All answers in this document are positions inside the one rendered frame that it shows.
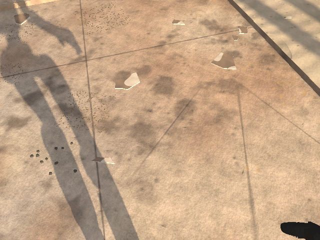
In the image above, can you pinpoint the right robot hand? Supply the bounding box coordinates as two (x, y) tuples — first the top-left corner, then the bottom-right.
(280, 221), (320, 240)

